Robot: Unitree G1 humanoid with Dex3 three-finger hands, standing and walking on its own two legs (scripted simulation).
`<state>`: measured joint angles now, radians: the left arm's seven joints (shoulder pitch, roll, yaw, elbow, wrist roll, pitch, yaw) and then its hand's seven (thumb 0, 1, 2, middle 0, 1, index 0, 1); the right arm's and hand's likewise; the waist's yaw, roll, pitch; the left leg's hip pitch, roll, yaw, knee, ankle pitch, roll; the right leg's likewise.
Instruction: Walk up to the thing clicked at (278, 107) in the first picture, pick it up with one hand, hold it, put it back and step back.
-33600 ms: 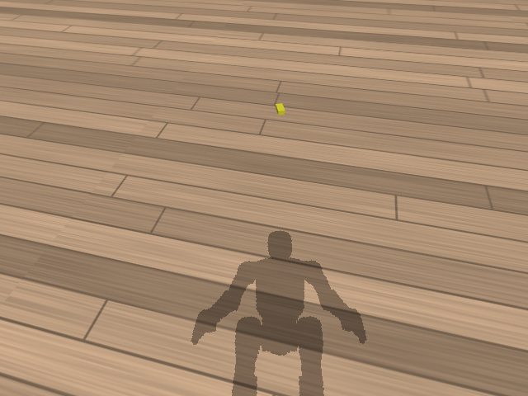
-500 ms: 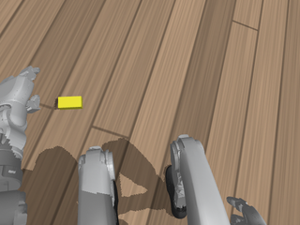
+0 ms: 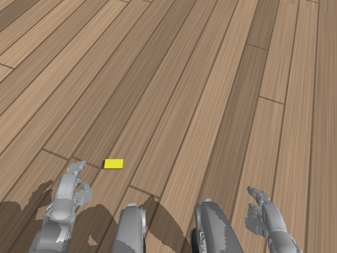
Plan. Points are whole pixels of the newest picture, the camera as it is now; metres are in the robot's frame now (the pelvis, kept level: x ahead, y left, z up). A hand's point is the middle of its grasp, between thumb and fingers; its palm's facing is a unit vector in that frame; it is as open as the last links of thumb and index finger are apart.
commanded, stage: home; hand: left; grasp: from above
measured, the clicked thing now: (114, 164) +0.52 +0.25 -0.58
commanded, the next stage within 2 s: none
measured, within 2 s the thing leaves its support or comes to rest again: neither
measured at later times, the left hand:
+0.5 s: hand (68, 218) +0.21 +0.18 +0.07, palm faces +0.09 -0.97 -0.20, open 7.4 cm
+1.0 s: hand (65, 216) +0.22 +0.19 +0.07, palm faces +0.09 -0.98 -0.20, open 7.4 cm
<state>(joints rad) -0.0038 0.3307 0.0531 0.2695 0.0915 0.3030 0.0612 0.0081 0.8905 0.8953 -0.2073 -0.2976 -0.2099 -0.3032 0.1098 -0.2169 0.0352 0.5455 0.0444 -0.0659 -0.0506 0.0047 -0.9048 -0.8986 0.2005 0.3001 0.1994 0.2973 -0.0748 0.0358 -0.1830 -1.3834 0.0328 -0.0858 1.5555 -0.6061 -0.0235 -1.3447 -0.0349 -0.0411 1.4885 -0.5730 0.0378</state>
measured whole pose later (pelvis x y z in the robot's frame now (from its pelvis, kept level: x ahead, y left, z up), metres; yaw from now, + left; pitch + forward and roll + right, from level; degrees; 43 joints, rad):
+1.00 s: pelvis +0.06 +0.00 +0.12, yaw +2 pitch +10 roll -3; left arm 0.49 0.22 0.03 -0.13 -0.05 0.46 0.02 0.01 0.90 0.90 -0.20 -0.30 -0.20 -0.30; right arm 0.28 -0.21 0.04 0.55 0.01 -0.24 -0.17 0.01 -0.90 -0.90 0.20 0.30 0.20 0.30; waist -0.03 0.05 -0.16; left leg -0.69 0.04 -0.06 1.02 -0.51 -0.02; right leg -0.64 -0.03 -0.06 0.94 -0.47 0.04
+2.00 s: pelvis +0.06 +0.00 +0.12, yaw +2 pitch +10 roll -3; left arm 0.50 0.22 0.03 -0.13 -0.05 0.46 0.02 0.01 0.90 0.90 -0.20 -0.30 -0.20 -0.30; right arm 0.29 -0.22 0.03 0.55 0.01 -0.24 -0.18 0.01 -0.90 -0.90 0.20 0.30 0.20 0.30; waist -0.03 0.05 -0.17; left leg -0.69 0.04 -0.06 1.03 -0.51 -0.02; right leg -0.65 -0.03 -0.05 0.95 -0.48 0.04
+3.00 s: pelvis +0.06 +0.01 +0.16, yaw +2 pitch -1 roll -1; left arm 0.22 0.29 0.05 0.92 0.04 0.04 0.04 0.01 0.90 0.90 -0.20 -0.30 -0.20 -0.30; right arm 0.20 -0.28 -0.05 0.96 -0.05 -0.02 -0.02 0.01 -0.91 -0.90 0.20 0.30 0.20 0.30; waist 0.03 0.00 0.06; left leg -0.28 -0.01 -0.02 0.66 -0.36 0.01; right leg -0.26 -0.08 -0.03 0.63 -0.34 0.06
